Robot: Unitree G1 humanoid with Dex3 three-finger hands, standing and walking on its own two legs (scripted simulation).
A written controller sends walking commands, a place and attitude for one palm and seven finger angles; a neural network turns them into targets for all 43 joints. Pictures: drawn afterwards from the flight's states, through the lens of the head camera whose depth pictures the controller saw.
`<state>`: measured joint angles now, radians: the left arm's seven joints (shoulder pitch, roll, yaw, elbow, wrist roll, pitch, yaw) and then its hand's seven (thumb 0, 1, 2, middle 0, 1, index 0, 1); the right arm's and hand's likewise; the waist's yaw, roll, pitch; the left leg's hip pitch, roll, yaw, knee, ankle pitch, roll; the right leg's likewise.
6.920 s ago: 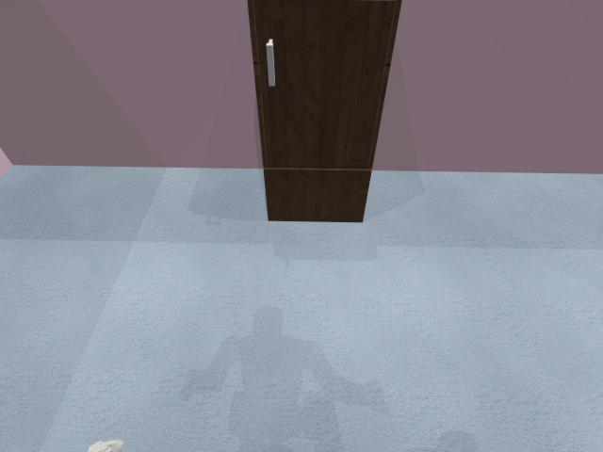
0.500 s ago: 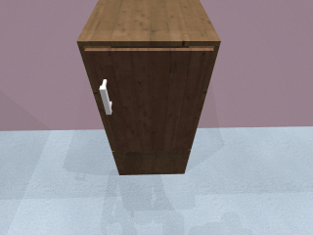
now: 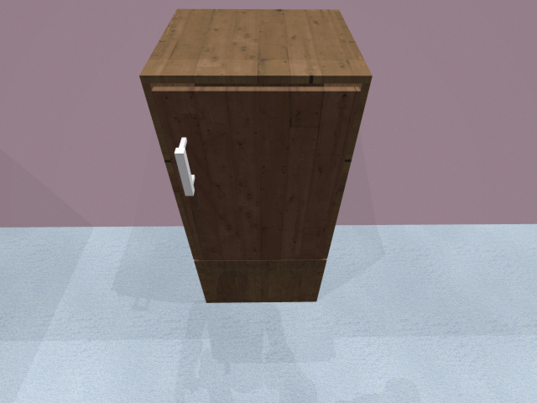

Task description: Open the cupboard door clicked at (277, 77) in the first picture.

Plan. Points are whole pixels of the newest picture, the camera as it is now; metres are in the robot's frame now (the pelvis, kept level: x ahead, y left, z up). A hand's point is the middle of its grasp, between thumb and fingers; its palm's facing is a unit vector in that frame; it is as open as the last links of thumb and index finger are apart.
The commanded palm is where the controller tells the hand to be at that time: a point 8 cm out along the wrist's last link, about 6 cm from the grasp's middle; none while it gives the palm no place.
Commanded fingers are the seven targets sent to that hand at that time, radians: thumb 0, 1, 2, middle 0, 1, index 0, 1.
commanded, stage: shuffle to correct the standing spot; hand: left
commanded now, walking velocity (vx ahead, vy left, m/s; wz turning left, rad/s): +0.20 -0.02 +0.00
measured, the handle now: (186, 167) +0.59 +0.22 +0.00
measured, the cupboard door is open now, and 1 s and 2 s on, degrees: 0 0 0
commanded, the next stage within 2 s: come to a stop and stand still in 0.14 s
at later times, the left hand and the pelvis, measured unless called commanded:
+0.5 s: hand out of the picture +0.03 +0.15 -0.18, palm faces +0.06 -0.99 -0.15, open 7.4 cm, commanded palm none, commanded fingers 0.00 0.90 0.90 -0.20 -0.30 -0.20 -0.30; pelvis +0.04 +0.00 -0.01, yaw +0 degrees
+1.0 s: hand out of the picture +0.01 +0.19 -0.17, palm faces +0.01 -0.97 -0.23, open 7.4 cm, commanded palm none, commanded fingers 0.00 0.90 0.90 -0.20 -0.30 -0.20 -0.30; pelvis -0.01 +0.00 +0.00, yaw -1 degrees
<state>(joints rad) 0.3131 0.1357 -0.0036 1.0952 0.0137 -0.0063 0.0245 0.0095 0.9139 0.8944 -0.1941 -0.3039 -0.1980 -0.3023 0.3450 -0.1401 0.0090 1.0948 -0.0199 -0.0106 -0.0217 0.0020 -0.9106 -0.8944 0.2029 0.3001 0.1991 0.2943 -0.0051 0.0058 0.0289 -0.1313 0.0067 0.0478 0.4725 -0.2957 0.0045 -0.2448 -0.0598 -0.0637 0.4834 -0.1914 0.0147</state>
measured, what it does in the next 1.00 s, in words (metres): stands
